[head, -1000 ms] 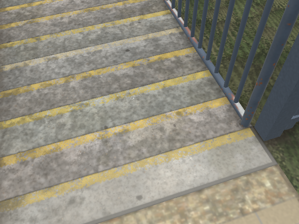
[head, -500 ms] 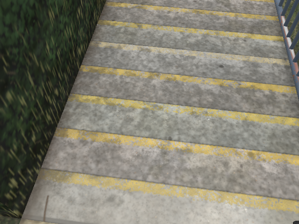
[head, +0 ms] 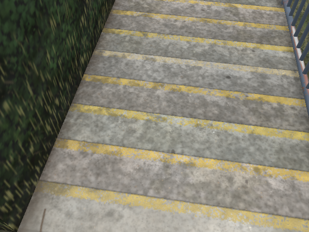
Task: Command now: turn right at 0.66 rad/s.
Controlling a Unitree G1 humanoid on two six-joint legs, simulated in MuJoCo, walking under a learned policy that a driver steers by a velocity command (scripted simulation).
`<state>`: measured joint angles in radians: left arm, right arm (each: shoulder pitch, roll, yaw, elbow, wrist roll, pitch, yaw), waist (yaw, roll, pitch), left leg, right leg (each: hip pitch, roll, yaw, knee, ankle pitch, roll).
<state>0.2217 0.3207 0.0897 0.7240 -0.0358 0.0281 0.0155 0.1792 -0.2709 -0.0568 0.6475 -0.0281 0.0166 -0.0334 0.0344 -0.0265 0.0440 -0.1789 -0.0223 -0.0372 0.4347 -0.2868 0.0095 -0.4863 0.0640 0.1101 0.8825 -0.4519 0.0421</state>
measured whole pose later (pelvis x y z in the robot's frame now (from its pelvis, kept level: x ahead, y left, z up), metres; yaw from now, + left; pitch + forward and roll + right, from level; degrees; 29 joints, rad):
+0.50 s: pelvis +0.00 -0.06 +0.00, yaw -22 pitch +2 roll +1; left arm 0.14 0.30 0.05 0.60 0.02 0.03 0.02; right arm 0.14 -0.34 -0.08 0.70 -0.01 0.01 -0.03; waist 0.00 0.04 0.07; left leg -0.56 0.03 -0.03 1.07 -0.35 -0.09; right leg -0.30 0.06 0.06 0.46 -0.18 -0.07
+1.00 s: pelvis +0.07 -0.02 +0.01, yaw -1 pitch +2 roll -4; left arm 0.11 0.34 0.10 0.70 -0.01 -0.07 -0.02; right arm 0.43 -0.29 -0.05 0.70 0.02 -0.04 -0.01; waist -0.03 -0.03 0.01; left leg -0.15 -0.03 -0.11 0.43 -0.31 0.08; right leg -0.53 0.02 0.05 0.94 -0.27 0.00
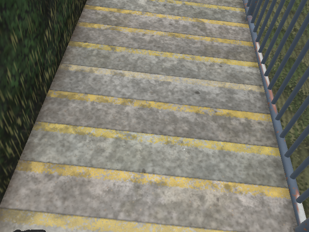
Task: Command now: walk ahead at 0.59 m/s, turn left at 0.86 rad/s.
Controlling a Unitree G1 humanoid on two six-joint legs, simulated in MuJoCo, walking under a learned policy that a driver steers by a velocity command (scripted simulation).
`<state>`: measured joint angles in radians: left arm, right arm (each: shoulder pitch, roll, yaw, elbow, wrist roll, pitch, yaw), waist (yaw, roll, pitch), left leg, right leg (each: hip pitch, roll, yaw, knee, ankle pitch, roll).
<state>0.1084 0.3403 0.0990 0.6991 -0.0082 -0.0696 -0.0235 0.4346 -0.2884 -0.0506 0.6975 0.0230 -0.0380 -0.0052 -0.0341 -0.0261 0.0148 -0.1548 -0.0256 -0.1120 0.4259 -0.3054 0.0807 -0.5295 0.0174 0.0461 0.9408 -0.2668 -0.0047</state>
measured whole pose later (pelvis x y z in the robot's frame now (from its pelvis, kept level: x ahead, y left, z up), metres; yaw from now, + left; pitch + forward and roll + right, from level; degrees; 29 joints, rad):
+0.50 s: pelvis +0.32 -0.02 -0.01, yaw +6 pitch +2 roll -2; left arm 0.46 0.27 0.05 0.79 -0.02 -0.09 -0.02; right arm 0.18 -0.27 0.01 0.63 0.00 -0.13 0.01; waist 0.06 0.04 0.00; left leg -0.56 0.02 -0.07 1.09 -0.34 0.03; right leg -0.14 0.11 0.12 0.38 -0.27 -0.08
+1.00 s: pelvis +0.73 +0.01 -0.03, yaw -20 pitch +0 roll +4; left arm 0.07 0.35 0.06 0.57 -0.03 -0.02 -0.04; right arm 0.45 -0.36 -0.10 0.82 0.00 -0.10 -0.01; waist -0.11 -0.03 0.05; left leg 0.13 -0.01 0.20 0.27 -0.35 -0.04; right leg -0.83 -0.13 -0.02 1.02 -0.06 -0.04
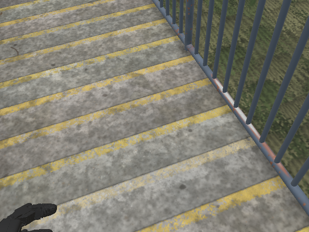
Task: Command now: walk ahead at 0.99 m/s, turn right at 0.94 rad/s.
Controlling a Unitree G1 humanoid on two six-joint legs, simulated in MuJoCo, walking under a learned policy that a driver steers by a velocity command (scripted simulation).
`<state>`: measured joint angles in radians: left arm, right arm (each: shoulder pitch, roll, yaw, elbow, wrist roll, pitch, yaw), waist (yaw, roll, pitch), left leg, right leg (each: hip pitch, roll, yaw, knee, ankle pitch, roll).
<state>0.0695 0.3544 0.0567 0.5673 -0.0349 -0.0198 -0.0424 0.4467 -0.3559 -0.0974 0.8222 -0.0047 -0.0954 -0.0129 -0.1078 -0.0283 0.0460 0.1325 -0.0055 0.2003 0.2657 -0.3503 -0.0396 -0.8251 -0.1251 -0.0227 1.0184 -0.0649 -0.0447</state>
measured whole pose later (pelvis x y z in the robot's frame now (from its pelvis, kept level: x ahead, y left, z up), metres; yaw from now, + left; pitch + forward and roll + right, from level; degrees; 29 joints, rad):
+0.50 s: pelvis +0.45 -0.06 +0.00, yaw -5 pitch -2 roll -1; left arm 0.40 0.26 0.03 0.82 0.02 -0.13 -0.01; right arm 0.14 -0.30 -0.03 0.71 0.04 -0.08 0.06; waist 0.07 0.03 0.06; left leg -0.77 0.08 0.00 0.68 0.28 0.06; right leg 0.22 0.11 -0.15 0.17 -0.37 -0.08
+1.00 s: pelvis +0.93 -0.05 +0.01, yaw +22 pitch +2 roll -2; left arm -0.05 0.28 0.02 0.57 -0.01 -0.14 0.00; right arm 0.48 -0.27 -0.05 0.78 0.05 -0.08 0.01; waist -0.15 -0.02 0.04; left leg 0.05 -0.15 -0.35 0.41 -0.43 0.14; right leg -0.60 -0.02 0.17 0.47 0.07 0.05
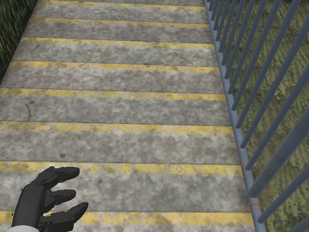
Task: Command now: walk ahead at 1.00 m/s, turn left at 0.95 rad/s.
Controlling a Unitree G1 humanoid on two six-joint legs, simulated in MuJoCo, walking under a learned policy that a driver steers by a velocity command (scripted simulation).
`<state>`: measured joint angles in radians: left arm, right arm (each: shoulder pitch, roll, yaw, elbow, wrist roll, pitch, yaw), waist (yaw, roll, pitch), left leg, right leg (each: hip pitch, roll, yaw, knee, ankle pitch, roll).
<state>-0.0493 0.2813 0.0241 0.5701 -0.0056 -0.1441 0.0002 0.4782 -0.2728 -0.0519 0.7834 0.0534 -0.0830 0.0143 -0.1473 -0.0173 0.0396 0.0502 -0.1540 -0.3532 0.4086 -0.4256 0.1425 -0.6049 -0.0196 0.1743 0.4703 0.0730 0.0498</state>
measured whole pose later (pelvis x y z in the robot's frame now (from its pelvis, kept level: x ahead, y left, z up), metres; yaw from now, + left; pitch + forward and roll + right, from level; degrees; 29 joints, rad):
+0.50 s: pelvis +0.42 +0.02 -0.02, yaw +21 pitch +0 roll -1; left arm 0.53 0.30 0.05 0.91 -0.02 -0.09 0.00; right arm -0.06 -0.25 -0.01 0.51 0.03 -0.06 0.06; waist 0.13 0.01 0.07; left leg -0.68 0.04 0.02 0.66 -0.06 0.11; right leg 0.33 -0.03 -0.16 0.15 -0.44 0.05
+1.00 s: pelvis +0.88 +0.13 -0.04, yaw +1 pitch -2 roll +3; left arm 0.16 0.30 0.04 0.68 -0.05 -0.03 -0.07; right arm 0.37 -0.27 -0.05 0.85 -0.01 -0.06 -0.01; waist 0.00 -0.01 0.05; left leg 0.29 0.03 0.32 0.52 -0.42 -0.06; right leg -0.62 -0.02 -0.13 0.77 -0.06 -0.14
